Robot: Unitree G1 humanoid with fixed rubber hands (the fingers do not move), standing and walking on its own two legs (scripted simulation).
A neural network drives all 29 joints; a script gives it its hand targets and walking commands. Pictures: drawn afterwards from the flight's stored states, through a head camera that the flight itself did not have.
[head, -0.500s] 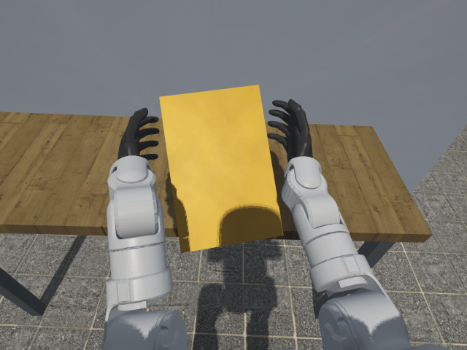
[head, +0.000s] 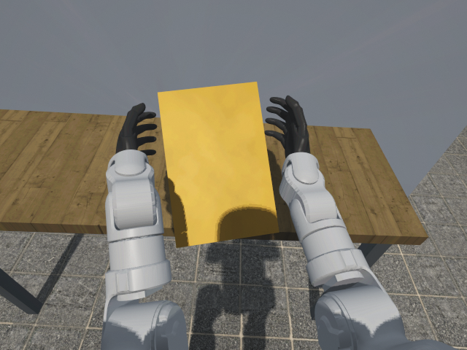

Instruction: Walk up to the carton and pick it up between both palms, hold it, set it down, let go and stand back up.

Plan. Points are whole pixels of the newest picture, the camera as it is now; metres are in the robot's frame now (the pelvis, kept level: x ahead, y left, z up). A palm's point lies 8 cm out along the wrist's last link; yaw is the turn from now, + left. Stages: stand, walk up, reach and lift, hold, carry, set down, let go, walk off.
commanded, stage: hold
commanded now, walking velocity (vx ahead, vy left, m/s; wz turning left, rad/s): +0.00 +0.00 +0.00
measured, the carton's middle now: (217, 166) +0.41 +0.00 +0.08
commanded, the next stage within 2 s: none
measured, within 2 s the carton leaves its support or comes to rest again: neither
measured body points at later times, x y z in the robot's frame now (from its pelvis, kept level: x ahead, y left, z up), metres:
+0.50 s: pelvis +0.00 +0.01 +0.00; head -0.02 +0.04 +0.45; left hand +0.37 +0.14 +0.17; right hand +0.37 -0.12 +0.17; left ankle +0.04 +0.10 -0.75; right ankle +0.05 -0.08 -0.75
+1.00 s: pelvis +0.00 +0.00 +0.00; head -0.02 +0.03 +0.45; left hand +0.37 +0.14 +0.17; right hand +0.37 -0.13 +0.18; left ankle +0.04 +0.10 -0.75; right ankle +0.05 -0.08 -0.75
